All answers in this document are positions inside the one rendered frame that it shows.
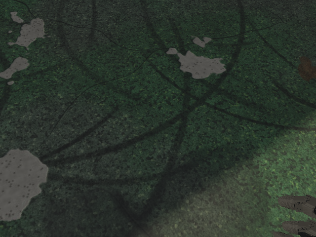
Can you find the robot right hand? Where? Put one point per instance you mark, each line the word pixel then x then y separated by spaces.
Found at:
pixel 305 204

